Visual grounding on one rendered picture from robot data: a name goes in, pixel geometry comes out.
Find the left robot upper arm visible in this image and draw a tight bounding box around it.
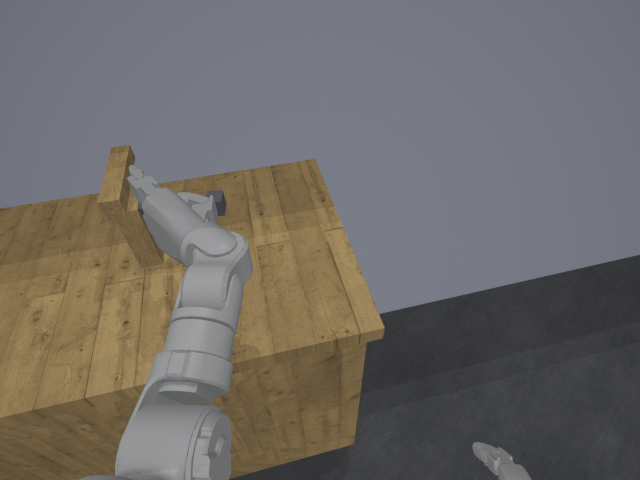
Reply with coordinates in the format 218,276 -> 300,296
79,403 -> 232,480

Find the robot left hand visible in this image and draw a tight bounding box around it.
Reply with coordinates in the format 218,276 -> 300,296
127,165 -> 218,264

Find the robot left forearm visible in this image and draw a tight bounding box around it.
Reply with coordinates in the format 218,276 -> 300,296
115,222 -> 253,475

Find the tap lever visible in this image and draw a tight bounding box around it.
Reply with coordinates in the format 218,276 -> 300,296
138,190 -> 226,217

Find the robot right hand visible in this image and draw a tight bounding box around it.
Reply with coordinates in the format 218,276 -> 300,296
472,442 -> 532,480

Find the counter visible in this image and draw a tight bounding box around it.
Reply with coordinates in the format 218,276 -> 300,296
0,145 -> 385,480

